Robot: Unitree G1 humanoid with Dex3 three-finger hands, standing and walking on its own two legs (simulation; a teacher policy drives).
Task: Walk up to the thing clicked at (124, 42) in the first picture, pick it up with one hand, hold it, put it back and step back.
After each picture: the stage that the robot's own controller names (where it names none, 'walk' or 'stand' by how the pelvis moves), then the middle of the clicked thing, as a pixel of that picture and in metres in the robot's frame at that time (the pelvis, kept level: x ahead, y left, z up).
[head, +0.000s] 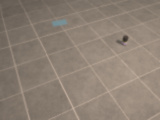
stand; (124, 40) +1.52 -0.51 -0.72
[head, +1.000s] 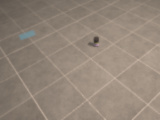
walk; (96, 41) +1.47 -0.05 -0.70
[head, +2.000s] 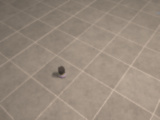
walk; (61, 72) +0.94 +0.27 -0.71
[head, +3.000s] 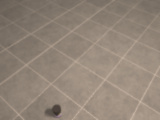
walk; (57, 111) +0.54 +0.21 -0.70
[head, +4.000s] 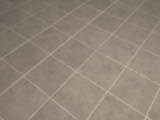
stand; out of the picture +0.38 +0.20 -0.71
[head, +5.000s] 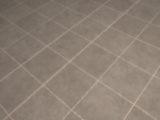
walk; out of the picture +0.26 +0.07 -0.70
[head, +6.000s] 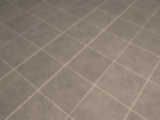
stand; out of the picture +0.22 +0.03 -0.71
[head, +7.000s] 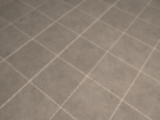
stand; out of the picture +0.21 +0.07 -0.71
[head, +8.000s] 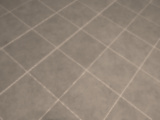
stand; out of the picture +0.23 +0.04 -0.68
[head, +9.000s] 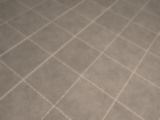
walk; out of the picture +0.24 +0.07 -0.69
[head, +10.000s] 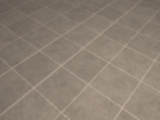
walk; out of the picture +0.30 +0.10 -0.70
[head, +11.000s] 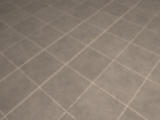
stand; out of the picture +0.28 +0.13 -0.71
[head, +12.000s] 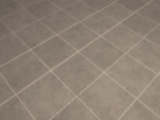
stand; out of the picture +0.36 -0.01 -0.69
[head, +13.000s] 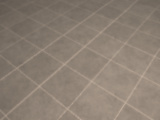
stand; out of the picture +0.35 +0.05 -0.72
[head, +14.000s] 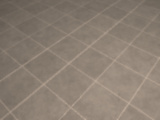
stand; out of the picture +0.37 +0.04 -0.72
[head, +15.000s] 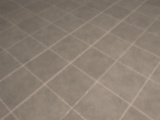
stand; out of the picture +0.34 +0.03 -0.73
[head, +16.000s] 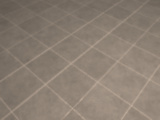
stand; out of the picture +0.34 +0.03 -0.73
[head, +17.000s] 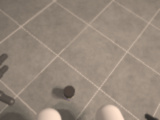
go down; (69, 93) +0.41 +0.03 -0.48
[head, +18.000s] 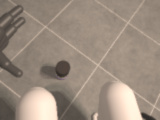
go down; (62, 70) +0.44 +0.05 -0.30
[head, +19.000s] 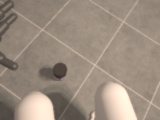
go down; (59, 72) +0.44 +0.04 -0.33
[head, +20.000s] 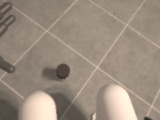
go down; (62, 73) +0.44 +0.04 -0.34
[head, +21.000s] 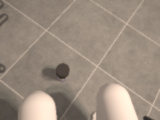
go down; (62, 72) +0.44 +0.04 -0.34
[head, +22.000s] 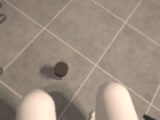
go down; (60, 71) +0.45 +0.04 -0.33
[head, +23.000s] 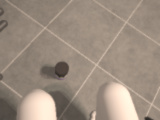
go down; (61, 71) +0.44 +0.04 -0.33
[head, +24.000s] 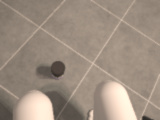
go down; (57, 70) +0.44 +0.04 -0.33
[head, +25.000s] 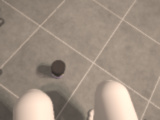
go down; (58, 69) +0.45 +0.05 -0.32
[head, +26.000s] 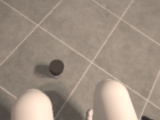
go down; (56, 69) +0.45 +0.05 -0.31
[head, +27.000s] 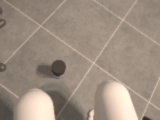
go down; (58, 69) +0.44 +0.05 -0.32
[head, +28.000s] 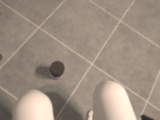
go down; (57, 70) +0.45 +0.05 -0.32
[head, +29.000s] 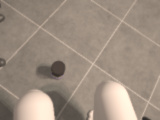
go down; (57, 70) +0.44 +0.05 -0.32
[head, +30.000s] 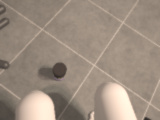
go down; (59, 72) +0.44 +0.04 -0.33
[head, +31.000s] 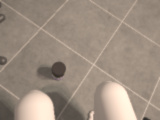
go down; (58, 71) +0.44 +0.04 -0.33
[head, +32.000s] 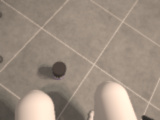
go down; (58, 71) +0.44 +0.04 -0.33
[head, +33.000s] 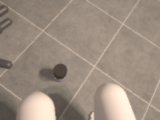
go down; (60, 73) +0.44 +0.04 -0.34
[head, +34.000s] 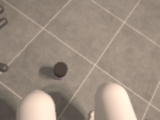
go down; (60, 71) +0.44 +0.04 -0.34
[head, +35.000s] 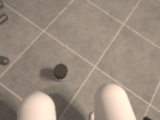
go down; (60, 73) +0.44 +0.04 -0.34
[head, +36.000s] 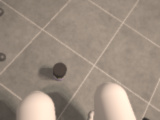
go down; (59, 72) +0.44 +0.04 -0.34
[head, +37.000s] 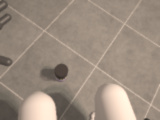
go down; (61, 73) +0.44 +0.04 -0.34
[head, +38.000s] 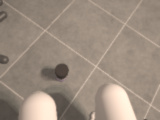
go down; (61, 72) +0.44 +0.04 -0.34
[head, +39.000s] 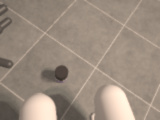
close in; (61, 74) +0.44 +0.04 -0.35
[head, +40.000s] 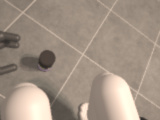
hold; (46, 61) +0.45 +0.07 -0.26
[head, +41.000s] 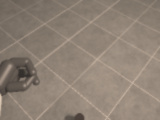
hold; out of the picture +0.38 +0.02 -0.60
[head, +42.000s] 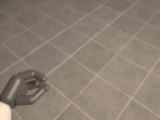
hold; out of the picture +0.36 +0.02 -0.68
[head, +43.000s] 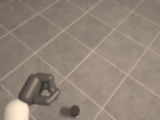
crouch; (74, 112) +0.39 +0.02 -0.61
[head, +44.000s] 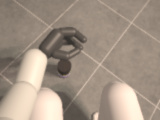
lower; (64, 69) +0.46 +0.04 -0.31
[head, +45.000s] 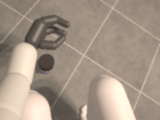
lower; (46, 64) +0.45 +0.05 -0.30
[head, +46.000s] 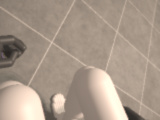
lower; (12, 51) +0.46 +0.10 -0.28
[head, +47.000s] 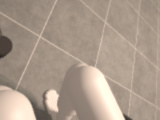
lower; out of the picture +0.46 +0.10 -0.28
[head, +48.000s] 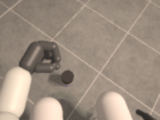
hold; (67, 78) +0.44 +0.04 -0.40
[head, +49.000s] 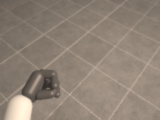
crouch; out of the picture +0.38 +0.02 -0.66
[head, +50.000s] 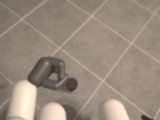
rest; (71, 85) +0.43 +0.03 -0.44
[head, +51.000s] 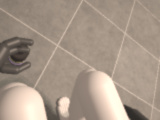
lower; (18, 54) +0.46 +0.10 -0.28
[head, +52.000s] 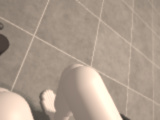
lower; out of the picture +0.47 +0.10 -0.27
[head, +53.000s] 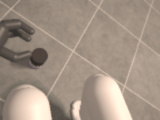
hold; (37, 59) +0.46 +0.08 -0.29
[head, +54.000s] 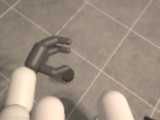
crouch; (68, 76) +0.45 +0.04 -0.39
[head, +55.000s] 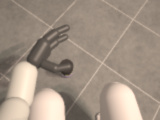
stand; (66, 69) +0.46 +0.04 -0.31
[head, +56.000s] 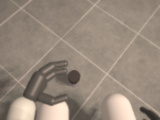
rise; (73, 78) +0.44 +0.03 -0.40
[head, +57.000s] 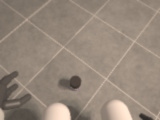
withdraw; (75, 83) +0.45 +0.03 -0.46
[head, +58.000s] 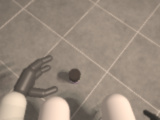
withdraw; (74, 76) +0.44 +0.04 -0.43
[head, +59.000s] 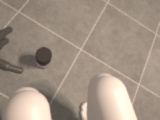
rise; (43, 58) +0.47 +0.07 -0.27
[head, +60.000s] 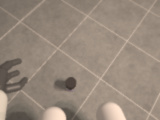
withdraw; (70, 84) +0.44 +0.03 -0.49
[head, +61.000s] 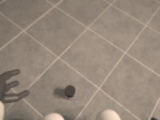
stand; (69, 92) +0.44 +0.03 -0.51
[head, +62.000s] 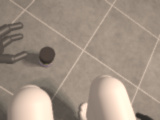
rise; (46, 57) +0.47 +0.06 -0.30
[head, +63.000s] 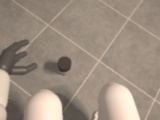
stand; (64, 66) +0.47 +0.04 -0.32
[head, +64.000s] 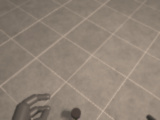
hold; (75, 114) +0.41 +0.02 -0.60
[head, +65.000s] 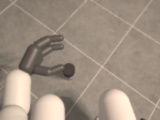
withdraw; (68, 72) +0.47 +0.04 -0.38
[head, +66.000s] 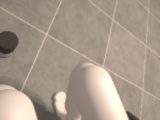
lower; (5, 45) +0.48 +0.10 -0.25
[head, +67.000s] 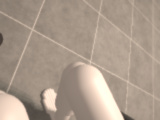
lower; out of the picture +0.48 +0.11 -0.27
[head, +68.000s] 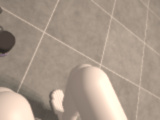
hold; (2, 44) +0.48 +0.11 -0.28
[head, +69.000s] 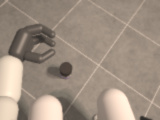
crouch; (65, 71) +0.47 +0.04 -0.38
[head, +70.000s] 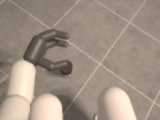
stand; (66, 69) +0.47 +0.03 -0.37
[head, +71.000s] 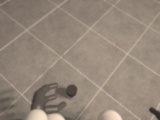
withdraw; (71, 92) +0.45 +0.02 -0.50
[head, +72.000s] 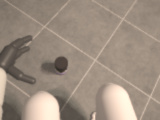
rise; (61, 66) +0.49 +0.04 -0.33
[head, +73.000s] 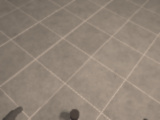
stand; (74, 116) +0.42 +0.02 -0.61
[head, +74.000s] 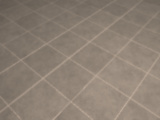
stand; out of the picture +0.40 +0.01 -0.66
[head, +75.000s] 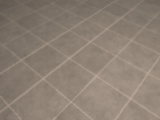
stand; out of the picture +0.40 +0.01 -0.66
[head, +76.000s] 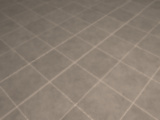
stand; out of the picture +0.41 +0.03 -0.72
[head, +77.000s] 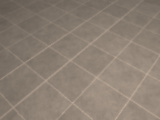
stand; out of the picture +0.40 +0.03 -0.72
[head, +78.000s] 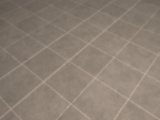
walk; out of the picture +0.39 +0.04 -0.72
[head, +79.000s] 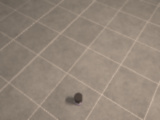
walk; (78, 99) +0.53 +0.04 -0.70
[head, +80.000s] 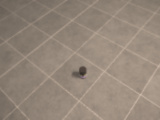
walk; (82, 72) +0.81 +0.06 -0.70
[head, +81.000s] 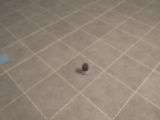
stand; (85, 69) +1.03 +0.01 -0.70
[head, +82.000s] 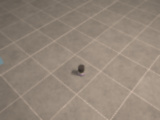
stand; (81, 70) +1.01 +0.02 -0.73
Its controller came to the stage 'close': no
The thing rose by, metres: 0.01
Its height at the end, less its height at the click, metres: +0.00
